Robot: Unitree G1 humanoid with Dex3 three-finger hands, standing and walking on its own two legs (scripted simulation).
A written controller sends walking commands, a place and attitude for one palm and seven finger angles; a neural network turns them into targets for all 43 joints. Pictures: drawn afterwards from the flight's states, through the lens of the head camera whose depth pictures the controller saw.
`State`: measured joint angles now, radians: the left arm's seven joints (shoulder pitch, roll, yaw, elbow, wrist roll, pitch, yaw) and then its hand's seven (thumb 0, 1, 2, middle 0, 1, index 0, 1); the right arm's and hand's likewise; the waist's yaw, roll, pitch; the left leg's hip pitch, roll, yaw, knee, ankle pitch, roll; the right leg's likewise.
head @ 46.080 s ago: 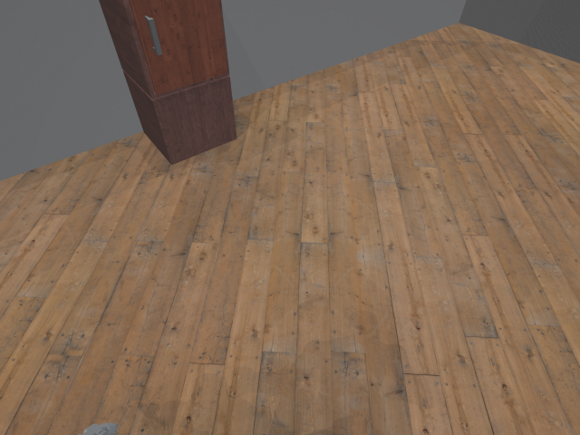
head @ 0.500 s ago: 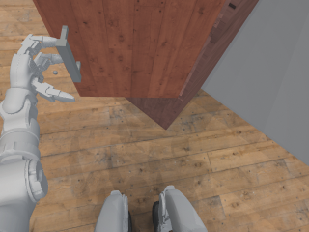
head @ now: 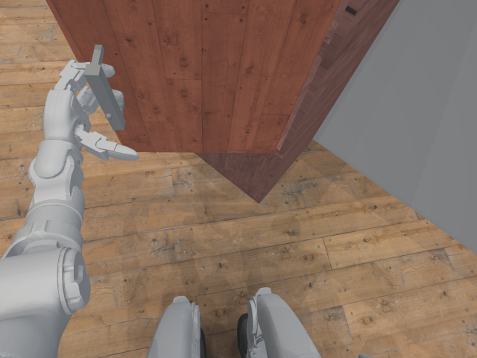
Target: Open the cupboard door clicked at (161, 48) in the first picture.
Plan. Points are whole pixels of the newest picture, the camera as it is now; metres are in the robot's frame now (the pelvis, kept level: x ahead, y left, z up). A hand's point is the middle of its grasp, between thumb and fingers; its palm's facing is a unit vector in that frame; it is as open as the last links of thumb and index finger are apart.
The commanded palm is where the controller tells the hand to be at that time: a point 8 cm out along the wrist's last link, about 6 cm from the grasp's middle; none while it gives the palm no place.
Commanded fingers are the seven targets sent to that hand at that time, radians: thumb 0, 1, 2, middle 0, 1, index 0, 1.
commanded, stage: slide the fingers in behind the handle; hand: left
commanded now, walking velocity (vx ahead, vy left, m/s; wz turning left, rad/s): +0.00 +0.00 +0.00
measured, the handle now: (109, 91) +0.55 +0.19 +0.03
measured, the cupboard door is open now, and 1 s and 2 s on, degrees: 42 42 54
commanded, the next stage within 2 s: close the thumb around the handle in 0.66 s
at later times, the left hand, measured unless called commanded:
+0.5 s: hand (120, 114) +0.50 +0.17 +0.04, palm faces -0.02 -1.00 -0.02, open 14.0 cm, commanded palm +0.47 +0.21 +0.04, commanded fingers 0.00 -0.50 0.30 -0.30 -1.20 -0.30 -1.20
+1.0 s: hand (123, 114) +0.50 +0.16 +0.03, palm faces -0.03 -1.00 -0.02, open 12.4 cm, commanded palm +0.48 +0.21 +0.04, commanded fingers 0.00 0.23 0.61 -0.35 -1.28 -0.35 -1.28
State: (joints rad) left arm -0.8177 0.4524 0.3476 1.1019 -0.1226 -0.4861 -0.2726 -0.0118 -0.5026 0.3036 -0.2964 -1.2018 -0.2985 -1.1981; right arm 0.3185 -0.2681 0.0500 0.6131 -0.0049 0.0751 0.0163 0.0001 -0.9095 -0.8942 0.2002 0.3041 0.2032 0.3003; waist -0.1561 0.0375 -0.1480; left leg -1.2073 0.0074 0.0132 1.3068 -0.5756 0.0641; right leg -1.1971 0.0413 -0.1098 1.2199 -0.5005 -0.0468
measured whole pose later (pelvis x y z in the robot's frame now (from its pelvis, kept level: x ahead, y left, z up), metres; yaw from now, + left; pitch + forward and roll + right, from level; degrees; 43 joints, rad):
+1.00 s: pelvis +0.00 +0.00 +0.00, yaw +0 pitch +27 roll -4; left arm -0.83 0.41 0.32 1.12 -0.10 -0.51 -0.20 -0.01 -0.25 0.41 -0.31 -1.23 -0.32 -1.23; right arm 0.32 -0.26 0.04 0.61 -0.01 0.08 0.02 0.00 -0.91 -0.89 0.20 0.30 0.20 0.30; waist -0.16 0.04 -0.15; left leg -1.20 0.00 0.02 1.30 -0.58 0.07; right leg -1.20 0.04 -0.10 1.22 -0.51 -0.04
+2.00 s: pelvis +0.03 +0.00 +0.02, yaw +0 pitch +25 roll -2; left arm -0.36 0.25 0.20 0.67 -0.19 -0.48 -0.16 0.01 0.76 0.77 -0.36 -1.35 -0.36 -1.35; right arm 0.32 -0.24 0.01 0.56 0.02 0.08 0.05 0.00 -0.91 -0.89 0.20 0.30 0.20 0.30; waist -0.09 0.03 -0.18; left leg -1.05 0.00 0.05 1.19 -0.58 0.06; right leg -1.07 0.05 -0.06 1.14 -0.51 -0.05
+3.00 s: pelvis +0.01 -0.06 +0.01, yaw +6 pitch +21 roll +2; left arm 0.17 -0.10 -0.22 0.21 0.10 -0.43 0.52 0.01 0.31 0.65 -0.35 -1.29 -0.36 -1.29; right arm 0.18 -0.19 0.00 0.58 -0.07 -0.09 0.02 0.01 -0.91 -0.89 0.20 0.30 0.20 0.30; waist -0.01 0.02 -0.20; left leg -1.01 -0.03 -0.03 1.22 -0.56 -0.02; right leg -1.03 0.01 -0.14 1.23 -0.56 -0.12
